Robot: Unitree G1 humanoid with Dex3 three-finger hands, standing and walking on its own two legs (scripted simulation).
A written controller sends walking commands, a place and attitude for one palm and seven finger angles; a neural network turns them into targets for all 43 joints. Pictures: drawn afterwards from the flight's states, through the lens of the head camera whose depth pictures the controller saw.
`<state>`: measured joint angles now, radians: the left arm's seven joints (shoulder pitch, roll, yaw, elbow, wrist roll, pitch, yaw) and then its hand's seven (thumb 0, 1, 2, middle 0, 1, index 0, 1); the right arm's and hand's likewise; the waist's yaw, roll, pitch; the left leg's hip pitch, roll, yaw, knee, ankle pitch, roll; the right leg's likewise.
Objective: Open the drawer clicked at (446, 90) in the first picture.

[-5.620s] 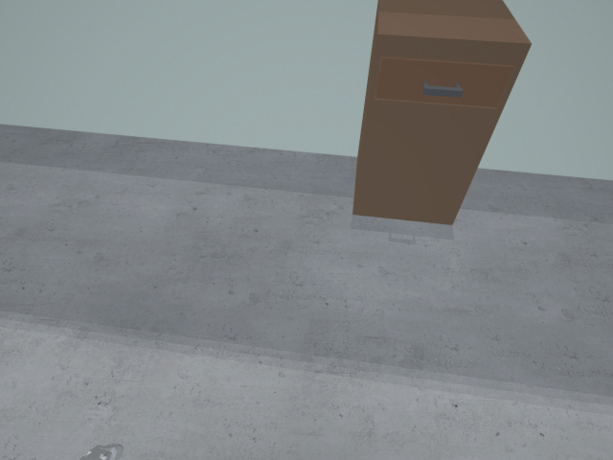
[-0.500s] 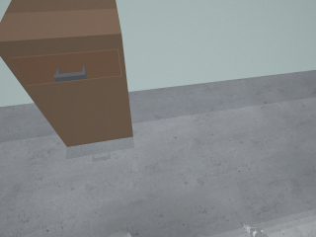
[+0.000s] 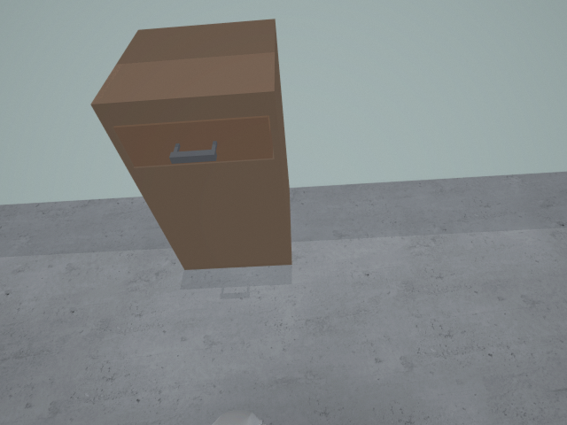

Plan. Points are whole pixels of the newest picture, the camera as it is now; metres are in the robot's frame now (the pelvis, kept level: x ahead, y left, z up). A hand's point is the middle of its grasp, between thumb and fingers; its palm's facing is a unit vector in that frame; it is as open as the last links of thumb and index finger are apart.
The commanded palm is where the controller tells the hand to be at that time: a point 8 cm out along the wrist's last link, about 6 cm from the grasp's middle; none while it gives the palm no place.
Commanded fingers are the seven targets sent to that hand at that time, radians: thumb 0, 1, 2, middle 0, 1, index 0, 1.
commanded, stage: take the last steps up to it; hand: left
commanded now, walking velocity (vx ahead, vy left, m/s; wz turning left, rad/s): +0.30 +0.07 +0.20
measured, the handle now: (194, 151) +0.78 +0.30 -0.11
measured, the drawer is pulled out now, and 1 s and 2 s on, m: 0.00 0.00 0.00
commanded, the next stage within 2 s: come to a stop and stand still in 0.94 s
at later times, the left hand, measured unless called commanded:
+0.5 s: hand out of the picture +0.03 +0.26 -0.17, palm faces +0.12 -0.98 -0.17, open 7.4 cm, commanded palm none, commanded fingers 0.00 0.90 0.90 -0.20 -0.30 -0.20 -0.30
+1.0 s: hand (183, 343) +0.28 +0.22 -0.16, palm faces +0.11 -0.97 -0.22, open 7.1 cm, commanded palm none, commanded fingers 0.00 0.90 0.90 -0.20 -0.30 -0.20 -0.30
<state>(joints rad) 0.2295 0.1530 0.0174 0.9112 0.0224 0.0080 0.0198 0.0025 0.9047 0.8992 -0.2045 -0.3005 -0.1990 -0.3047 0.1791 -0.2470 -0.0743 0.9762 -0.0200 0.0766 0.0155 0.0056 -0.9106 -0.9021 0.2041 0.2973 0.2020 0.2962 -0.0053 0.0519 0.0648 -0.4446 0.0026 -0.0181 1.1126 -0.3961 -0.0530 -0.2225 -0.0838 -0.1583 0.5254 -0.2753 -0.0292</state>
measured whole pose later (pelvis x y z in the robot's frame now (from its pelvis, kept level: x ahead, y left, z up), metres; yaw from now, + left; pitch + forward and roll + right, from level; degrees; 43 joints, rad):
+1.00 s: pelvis +0.21 +0.04 +0.00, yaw +4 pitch -1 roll -1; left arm 0.18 0.16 0.05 1.03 0.01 -0.05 0.03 -0.02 0.95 0.90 -0.20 -0.30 -0.20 -0.30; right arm 0.32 -0.15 -0.05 1.09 -0.03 -0.01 -0.02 0.01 -0.91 -0.90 0.20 0.30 0.20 0.30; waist -0.03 0.03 0.04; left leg -0.45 0.10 0.05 1.03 -0.36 0.00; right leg -0.25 -0.02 -0.18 0.47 -0.20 -0.06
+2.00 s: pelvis +0.25 +0.03 +0.00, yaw +2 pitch +1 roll +2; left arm 0.27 0.16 0.02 1.03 0.03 -0.01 0.04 0.00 0.91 0.90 -0.21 -0.30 -0.20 -0.30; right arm 0.23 -0.23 -0.04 1.01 -0.01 0.04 -0.01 0.01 -0.91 -0.90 0.20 0.30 0.20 0.30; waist 0.03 0.02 0.05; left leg -0.27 0.01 0.02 0.68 -0.42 -0.02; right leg -0.24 -0.06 -0.06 0.47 -0.25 -0.01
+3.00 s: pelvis +0.27 +0.07 +0.00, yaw +0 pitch -1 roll +0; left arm 0.28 0.14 0.00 1.11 0.01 0.00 0.04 0.01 0.92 0.90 -0.20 -0.30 -0.20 -0.30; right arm 0.31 -0.14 0.02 1.13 -0.01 -0.02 -0.04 0.00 -0.91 -0.90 0.20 0.30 0.20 0.30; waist 0.00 0.02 0.03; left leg -0.10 0.00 0.08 0.47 -0.36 0.02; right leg -0.18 -0.07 -0.03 0.51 -0.31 0.05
